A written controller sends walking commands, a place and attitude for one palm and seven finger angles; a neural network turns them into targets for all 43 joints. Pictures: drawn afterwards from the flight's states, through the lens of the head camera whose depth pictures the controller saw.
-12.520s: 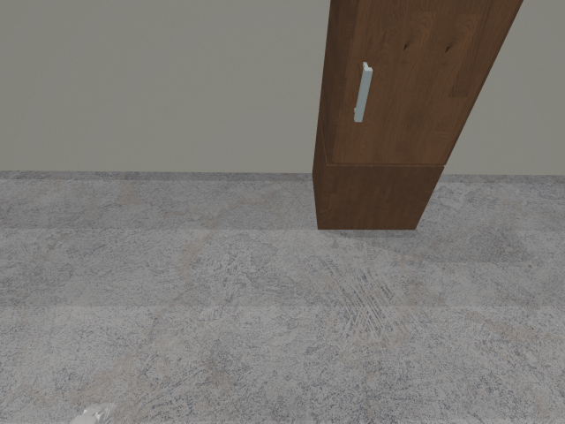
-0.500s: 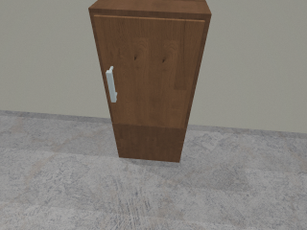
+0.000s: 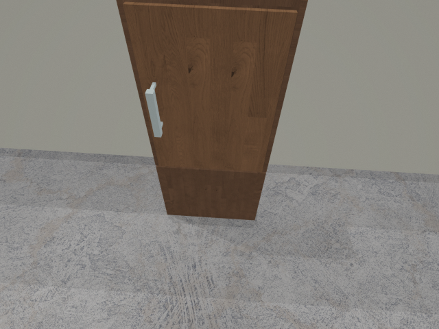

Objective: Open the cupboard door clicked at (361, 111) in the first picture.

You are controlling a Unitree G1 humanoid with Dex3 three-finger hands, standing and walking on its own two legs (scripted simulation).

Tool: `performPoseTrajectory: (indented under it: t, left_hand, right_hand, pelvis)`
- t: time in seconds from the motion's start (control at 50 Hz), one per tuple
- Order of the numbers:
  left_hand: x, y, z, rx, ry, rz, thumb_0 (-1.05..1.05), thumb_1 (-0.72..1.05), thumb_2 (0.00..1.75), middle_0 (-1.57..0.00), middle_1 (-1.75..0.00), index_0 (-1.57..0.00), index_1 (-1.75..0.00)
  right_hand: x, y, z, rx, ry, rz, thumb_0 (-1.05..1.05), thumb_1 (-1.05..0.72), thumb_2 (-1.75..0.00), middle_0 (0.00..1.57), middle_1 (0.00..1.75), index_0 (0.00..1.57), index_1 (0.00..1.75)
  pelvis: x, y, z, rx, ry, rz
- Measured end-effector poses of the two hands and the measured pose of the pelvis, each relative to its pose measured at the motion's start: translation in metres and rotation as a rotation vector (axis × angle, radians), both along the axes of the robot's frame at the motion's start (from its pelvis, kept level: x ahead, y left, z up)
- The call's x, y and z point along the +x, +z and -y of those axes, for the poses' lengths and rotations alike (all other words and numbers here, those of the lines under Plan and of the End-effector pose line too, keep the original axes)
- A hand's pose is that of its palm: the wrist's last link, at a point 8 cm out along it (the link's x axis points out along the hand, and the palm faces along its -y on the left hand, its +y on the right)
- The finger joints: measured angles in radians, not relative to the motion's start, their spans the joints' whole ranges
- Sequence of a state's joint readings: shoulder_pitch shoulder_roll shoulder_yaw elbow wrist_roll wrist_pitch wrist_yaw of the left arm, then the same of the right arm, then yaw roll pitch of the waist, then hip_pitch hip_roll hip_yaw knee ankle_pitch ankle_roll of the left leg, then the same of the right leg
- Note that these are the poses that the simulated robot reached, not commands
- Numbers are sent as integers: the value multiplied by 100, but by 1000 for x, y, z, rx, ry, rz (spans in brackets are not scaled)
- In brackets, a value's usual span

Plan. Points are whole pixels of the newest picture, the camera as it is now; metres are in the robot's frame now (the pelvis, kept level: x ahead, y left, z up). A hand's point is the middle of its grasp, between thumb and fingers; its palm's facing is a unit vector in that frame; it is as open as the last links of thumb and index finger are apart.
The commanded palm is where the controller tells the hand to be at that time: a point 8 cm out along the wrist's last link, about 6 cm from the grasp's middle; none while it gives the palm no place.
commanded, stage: come to a stop and stand still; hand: left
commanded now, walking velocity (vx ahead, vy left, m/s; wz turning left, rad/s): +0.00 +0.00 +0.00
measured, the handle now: (156, 110) +0.73 +0.24 -0.04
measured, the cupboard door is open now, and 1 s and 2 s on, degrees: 0 0 0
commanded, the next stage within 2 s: look again from close up in 0.44 s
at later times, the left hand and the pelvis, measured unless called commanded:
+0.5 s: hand out of the picture +0.01 +0.16 -0.17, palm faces +0.03 -0.99 -0.16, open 7.4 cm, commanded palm none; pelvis +0.02 +0.00 +0.01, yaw +0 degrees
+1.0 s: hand out of the picture -0.01 +0.16 -0.17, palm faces +0.04 -0.98 -0.17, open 7.4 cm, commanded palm none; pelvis +0.02 +0.00 +0.01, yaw +0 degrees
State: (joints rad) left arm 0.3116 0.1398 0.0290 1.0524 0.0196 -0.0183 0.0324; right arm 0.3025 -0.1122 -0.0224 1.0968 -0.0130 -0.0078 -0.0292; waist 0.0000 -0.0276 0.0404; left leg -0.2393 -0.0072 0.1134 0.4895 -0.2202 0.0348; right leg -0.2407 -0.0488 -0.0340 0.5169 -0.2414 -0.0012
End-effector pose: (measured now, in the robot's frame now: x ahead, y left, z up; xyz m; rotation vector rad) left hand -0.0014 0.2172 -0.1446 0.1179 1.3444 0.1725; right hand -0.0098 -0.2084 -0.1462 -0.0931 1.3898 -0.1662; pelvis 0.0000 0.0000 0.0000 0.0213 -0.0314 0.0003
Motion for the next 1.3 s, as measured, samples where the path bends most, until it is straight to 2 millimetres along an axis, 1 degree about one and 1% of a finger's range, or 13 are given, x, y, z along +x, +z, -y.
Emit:
performPoseTrajectory:
  t: [0.12,0.24,0.32,0.46,0.6,0.72,0.96,1.18,1.3]
  left_hand:
    - [18,8,-1,15,-30,2,1,93,90,-19,-30,-20,-30]
    - [23,8,1,11,-33,-13,1,93,90,-19,-30,-20,-30]
    - [21,7,3,2,-26,-27,1,93,90,-19,-30,-20,-30]
    - [11,5,10,-22,-15,-58,1,92,90,-19,-30,-20,-30]
    - [1,5,15,-38,-5,-79,1,91,90,-19,-30,-20,-30]
    - [-5,6,15,-35,-3,-88,1,91,90,-19,-30,-20,-30]
    - [-9,8,12,-18,-4,-94,0,91,90,-19,-30,-20,-30]
    - [-7,8,16,-18,-5,-86,0,91,90,-19,-30,-20,-30]
    - [-6,5,16,-25,21,-90,0,90,90,-19,-30,-20,-30]
  right_hand:
    - [4,1,-1,21,-21,-9,1,-92,-90,20,30,20,30]
    - [6,4,-1,18,-20,-30,1,-92,-90,19,30,20,30]
    - [10,5,0,12,-15,-36,1,-91,-90,19,30,20,30]
    - [19,7,2,-2,-2,-27,1,-92,-90,19,30,20,30]
    - [22,7,2,-8,7,-19,1,-92,-90,19,30,20,30]
    - [18,6,0,-1,7,-20,1,-92,-90,19,30,20,30]
    - [3,4,-5,21,-5,-49,1,-91,-90,19,30,20,30]
    - [-4,4,1,19,-9,-61,1,-91,-90,19,30,20,30]
    - [-3,1,7,12,-7,-81,1,-91,-90,19,30,20,30]
  pelvis:
    - [11,5,3,-16,-2,-4]
    - [18,7,4,-19,-4,-10]
    - [21,8,3,-20,-3,-9]
    - [24,8,1,-21,0,-5]
    - [23,9,-1,-20,1,-3]
    - [21,9,-2,-18,0,-2]
    - [18,9,0,-15,-1,-7]
    - [17,9,4,-13,-2,-10]
    - [27,4,5,-15,-1,-19]
